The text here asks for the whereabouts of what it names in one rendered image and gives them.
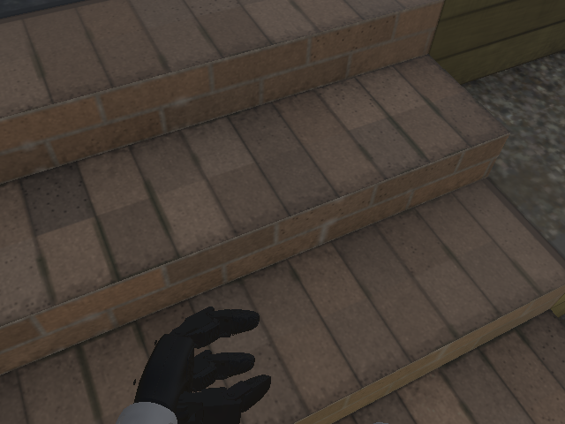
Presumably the left robot hand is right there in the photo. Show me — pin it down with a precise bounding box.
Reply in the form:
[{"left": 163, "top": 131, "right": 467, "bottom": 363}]
[{"left": 133, "top": 307, "right": 271, "bottom": 424}]

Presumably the robot left forearm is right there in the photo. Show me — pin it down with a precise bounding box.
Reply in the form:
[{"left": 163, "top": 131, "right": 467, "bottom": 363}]
[{"left": 116, "top": 402, "right": 177, "bottom": 424}]

